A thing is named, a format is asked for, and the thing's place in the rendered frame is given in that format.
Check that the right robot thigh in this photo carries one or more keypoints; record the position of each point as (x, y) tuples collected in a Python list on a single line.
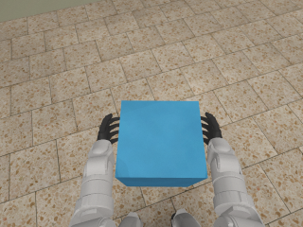
[(184, 220)]

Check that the robot thigh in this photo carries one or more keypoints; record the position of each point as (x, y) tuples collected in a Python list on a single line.
[(184, 220), (130, 221)]

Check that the robot left upper arm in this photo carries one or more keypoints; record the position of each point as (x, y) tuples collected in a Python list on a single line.
[(97, 222)]

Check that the left robot forearm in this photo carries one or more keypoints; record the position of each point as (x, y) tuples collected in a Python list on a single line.
[(97, 185)]

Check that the left robot thigh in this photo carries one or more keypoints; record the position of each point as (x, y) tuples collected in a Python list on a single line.
[(130, 221)]

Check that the right robot forearm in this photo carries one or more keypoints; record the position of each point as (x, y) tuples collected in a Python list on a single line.
[(230, 193)]

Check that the left robot hand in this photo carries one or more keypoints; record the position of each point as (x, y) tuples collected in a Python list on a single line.
[(105, 128)]

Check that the carton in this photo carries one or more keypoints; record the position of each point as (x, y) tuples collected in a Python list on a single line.
[(160, 144)]

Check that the right robot hand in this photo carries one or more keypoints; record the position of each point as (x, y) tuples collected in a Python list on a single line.
[(213, 128)]

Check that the robot right upper arm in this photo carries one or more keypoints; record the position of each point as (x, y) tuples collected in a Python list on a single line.
[(227, 220)]

